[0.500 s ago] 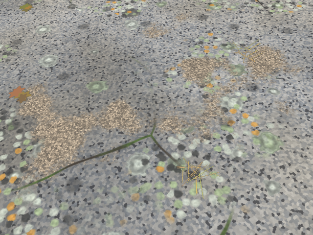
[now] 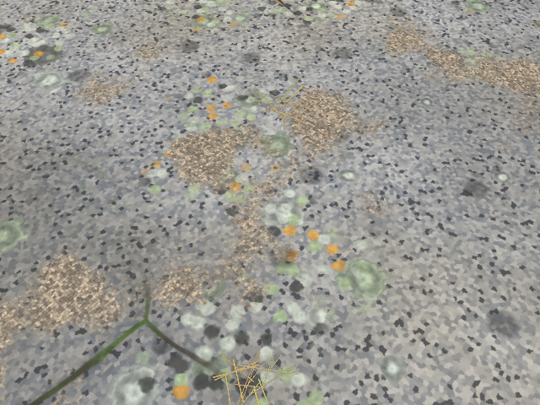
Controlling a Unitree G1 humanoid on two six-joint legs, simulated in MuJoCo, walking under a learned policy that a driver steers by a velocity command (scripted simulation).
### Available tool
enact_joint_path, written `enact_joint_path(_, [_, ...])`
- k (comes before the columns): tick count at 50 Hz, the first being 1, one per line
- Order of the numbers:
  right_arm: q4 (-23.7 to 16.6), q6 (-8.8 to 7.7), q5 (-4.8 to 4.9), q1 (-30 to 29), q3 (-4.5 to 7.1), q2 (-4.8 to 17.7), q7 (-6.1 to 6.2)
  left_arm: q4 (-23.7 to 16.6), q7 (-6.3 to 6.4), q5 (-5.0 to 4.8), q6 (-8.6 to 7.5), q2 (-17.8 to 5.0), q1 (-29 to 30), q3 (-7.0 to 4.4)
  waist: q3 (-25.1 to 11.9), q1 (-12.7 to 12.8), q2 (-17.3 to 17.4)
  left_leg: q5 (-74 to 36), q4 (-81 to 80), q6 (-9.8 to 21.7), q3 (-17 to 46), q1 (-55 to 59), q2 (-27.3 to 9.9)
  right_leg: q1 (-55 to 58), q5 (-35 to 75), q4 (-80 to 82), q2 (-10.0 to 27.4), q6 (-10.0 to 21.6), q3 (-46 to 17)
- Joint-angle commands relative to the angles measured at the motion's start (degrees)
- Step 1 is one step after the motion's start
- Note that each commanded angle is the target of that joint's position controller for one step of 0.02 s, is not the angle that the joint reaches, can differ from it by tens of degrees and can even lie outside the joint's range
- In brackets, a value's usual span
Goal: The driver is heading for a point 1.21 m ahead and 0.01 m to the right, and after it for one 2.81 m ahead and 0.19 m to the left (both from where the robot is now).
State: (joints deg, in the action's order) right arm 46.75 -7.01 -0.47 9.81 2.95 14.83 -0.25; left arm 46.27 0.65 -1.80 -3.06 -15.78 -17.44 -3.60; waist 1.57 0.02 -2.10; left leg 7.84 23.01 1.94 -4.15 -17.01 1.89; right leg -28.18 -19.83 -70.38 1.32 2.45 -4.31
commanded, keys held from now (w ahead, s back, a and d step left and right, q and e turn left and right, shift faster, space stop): w+e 0.18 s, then w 0.82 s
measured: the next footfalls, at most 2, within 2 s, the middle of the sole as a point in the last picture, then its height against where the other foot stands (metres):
right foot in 0.36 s outside the picture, level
left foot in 0.90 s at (290, 319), level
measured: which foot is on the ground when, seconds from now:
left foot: down 0.00-0.38, up 0.40-0.88, down 0.90-1.00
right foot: up 0.00-0.34, down 0.36-0.92, up 0.94-1.00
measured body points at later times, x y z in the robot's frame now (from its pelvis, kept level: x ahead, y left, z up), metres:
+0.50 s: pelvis +0.27 -0.09 +0.00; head +0.30 -0.11 +0.44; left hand +0.45 +0.14 -0.10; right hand +0.29 -0.38 -0.14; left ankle +0.22 +0.09 -0.64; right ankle +0.30 -0.18 -0.74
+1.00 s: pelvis +0.56 -0.09 -0.01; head +0.59 -0.08 +0.44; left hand +0.66 +0.17 -0.15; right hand +0.65 -0.38 -0.11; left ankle +0.65 -0.02 -0.74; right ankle +0.38 -0.20 -0.65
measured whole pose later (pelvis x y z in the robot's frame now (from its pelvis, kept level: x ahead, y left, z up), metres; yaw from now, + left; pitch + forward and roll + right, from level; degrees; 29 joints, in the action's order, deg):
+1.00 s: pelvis +0.56 -0.09 -0.01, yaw -12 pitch +2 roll -1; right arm 46.1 -5.7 0.4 7.9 2.6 15.2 -2.4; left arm 48.6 0.1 -1.5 -4.5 -16.0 -19.7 -2.9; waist 1.2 0.6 -1.2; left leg 9.3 32.0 3.5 -3.2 -25.2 0.9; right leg -17.6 -24.9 -65.2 0.0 2.0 -3.2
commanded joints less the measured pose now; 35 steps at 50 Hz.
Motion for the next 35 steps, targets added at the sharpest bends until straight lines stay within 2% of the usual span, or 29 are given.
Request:
enact_joint_path(1, [-1.5,-1.03,0.17,0.4,1.40,5.2,-0.34,-4.7,-0.19,-0.03,0.51,-1.0,-2.0,-0.44,-1.3,0.6,6.1,-2.3,-15.4,10.2,13.7,5.9,-16.6,-8.8,3.3,0.7,6.7,-0.2,-1.9])
enact_joint_path(4, [-0.2,-1.22,0.20,1.4,2.26,7.6,-0.32,-7.4,-0.16,0.62,0.77,-1.5,1.8,-0.39,-0.4,0.4,4.4,-8.7,-16.4,11.2,8.3,7.4,-17.4,-13.1,9.5,6.8,7.4,-1.0,-2.4])
enact_joint_path(6, [0.1,-0.84,0.19,1.8,2.48,8.5,-0.18,-8.5,-0.82,0.49,0.35,-1.6,4.3,-0.26,-0.3,-0.2,4.4,-11.3,-16.1,10.3,4.1,9.2,-16.5,-13.6,15.9,13.3,7.2,-1.0,-1.5])
enact_joint_path(9, [0.4,-0.05,0.52,3.5,2.55,9.8,0.10,-10.7,-2.23,0.53,-0.28,-1.1,11.1,0.23,0.8,-2.9,4.2,-11.5,-14.9,8.5,-1.0,11.0,-15.6,-11.5,22.7,23.8,6.0,-0.6,2.3])
enact_joint_path(11, [1.4,0.53,1.19,6.3,2.60,10.6,-0.01,-12.5,-2.87,0.48,-0.30,-0.5,14.8,0.60,1.8,-4.4,4.0,-9.7,-14.5,8.2,-1.4,12.9,-16.4,-10.2,21.4,28.6,5.1,0.0,3.8])
enact_joint_path(13, [2.5,1.26,1.86,8.2,2.78,11.6,-0.21,-14.1,-3.28,0.37,-0.28,-1.0,16.9,0.65,3.0,-4.7,4.4,-9.6,-13.5,7.8,-1.1,16.4,-18.0,-10.2,16.9,31.9,4.1,1.1,4.7])
enact_joint_path(15, [3.2,2.12,2.35,8.6,2.99,12.6,-0.21,-14.9,-3.51,0.64,-0.36,-2.4,16.7,0.14,2.6,-3.2,5.6,-18.3,-9.6,7.1,-1.6,19.6,-19.3,-7.5,10.4,34.6,2.0,2.9,6.5])
enact_joint_path(16, [3.3,2.51,2.45,7.9,3.03,13.3,-0.10,-14.5,-3.47,0.89,-0.42,-3.8,13.5,-0.61,0.3,-0.7,6.6,-28.4,-4.3,6.2,-2.9,20.1,-18.9,-1.8,9.0,36.5,-0.1,4.1,8.1])
enact_joint_path(17, [3.3,2.96,2.34,7.3,2.74,13.0,0.09,-12.1,-3.27,1.01,-0.47,-6.0,5.3,-2.04,-4.4,4.1,6.2,-36.7,6.0,4.8,-5.5,18.0,-16.9,10.2,12.2,40.1,-3.0,5.5,10.0])
enact_joint_path(18, [2.7,2.83,1.46,8.0,1.78,10.8,0.41,-9.4,-2.48,0.96,-0.22,-10.2,-4.7,-4.03,-10.6,8.2,4.2,-31.8,20.0,2.4,-7.1,8.0,-14.3,27.3,15.2,38.5,-1.5,7.4,5.9])
enact_joint_path(19, [-0.1,1.69,-0.31,12.0,-0.48,4.2,-0.11,-8.6,-1.64,1.41,-0.06,-17.8,-10.0,-5.47,-17.3,5.9,-10.5,4.1,43.9,-1.7,-7.1,-16.8,-6.1,48.6,11.3,41.2,14.9,16.0,-22.5])
enact_joint_path(20, [1.1,-0.27,1.10,12.2,-0.48,5.9,-0.74,-9.1,-1.82,1.22,-0.49,-15.2,-11.8,-4.39,-26.8,6.6,-9.8,25.9,54.5,-1.7,5.6,-23.4,-1.8,52.0,10.0,51.2,22.2,20.9,-42.3])
enact_joint_path(21, [-0.4,-0.77,3.56,6.7,0.89,9.9,-1.11,-8.6,-2.35,1.68,-1.02,-11.4,-8.9,-3.06,-19.1,6.9,-5.1,22.0,56.9,-0.9,7.8,-28.8,-5.1,47.2,12.6,51.4,19.9,17.3,-32.5])
enact_joint_path(22, [-1.3,-0.90,3.49,3.7,0.52,8.9,-0.95,-8.8,-2.41,1.36,-1.19,-9.5,-4.9,-2.50,-12.6,5.1,-4.0,17.1,53.8,-0.2,6.8,-28.8,-7.7,38.4,17.1,51.2,17.2,14.9,-22.9])
enact_joint_path(23, [-1.0,-0.61,2.22,2.6,0.59,8.3,-0.51,-9.2,-2.54,1.26,-1.27,-7.3,-0.5,-1.82,-8.7,3.0,-0.8,13.1,49.7,-0.3,6.6,-26.2,-9.8,30.3,20.6,52.3,14.4,13.1,-16.7])
enact_joint_path(24, [-0.6,0.14,1.56,3.5,0.98,8.3,-0.34,-9.6,-2.67,1.57,-1.53,-5.3,2.2,-1.22,-6.9,0.8,-1.7,10.2,46.5,-0.3,7.2,-22.3,-11.2,24.4,22.8,54.3,12.3,12.0,-12.5])
enact_joint_path(25, [-0.1,1.01,1.49,5.2,0.94,7.4,-0.46,-9.7,-2.69,1.78,-1.83,-4.8,3.3,-1.11,-6.6,-0.6,-2.5,8.1,45.3,-0.6,7.2,-19.1,-11.5,21.1,22.7,56.5,11.3,12.0,-10.7])
enact_joint_path(26, [0.3,1.70,1.38,6.3,0.82,6.3,-0.48,-9.3,-2.63,1.74,-2.36,-5.1,3.4,-1.24,-6.4,-1.4,-2.2,6.6,44.1,-1.0,6.8,-18.0,-11.3,19.6,24.2,58.1,11.0,12.5,-9.4])
enact_joint_path(28, [-0.2,2.58,0.96,5.0,0.78,5.5,-0.19,-8.1,-2.27,1.74,-3.09,-6.0,2.6,-1.50,-4.4,-1.9,-1.1,2.8,40.2,-2.0,6.7,-19.7,-11.2,18.3,26.6,60.4,10.7,12.9,-6.4])
enact_joint_path(31, [-2.1,2.53,0.49,-0.8,0.52,4.6,-0.09,-6.0,-1.29,1.57,-2.93,-6.3,-0.2,-1.56,-1.6,-0.2,-0.7,-5.4,29.8,-3.0,6.7,-23.9,-10.8,20.3,26.4,61.9,9.9,12.0,-3.4])
enact_joint_path(35, [-3.8,1.79,0.98,-7.9,-0.16,3.3,-1.07,-3.9,-0.56,1.31,-2.47,-7.9,-3.0,-1.85,1.0,2.6,-1.6,-14.6,15.7,-2.6,4.9,-21.8,-8.2,21.5,20.7,62.7,9.2,10.1,-0.5])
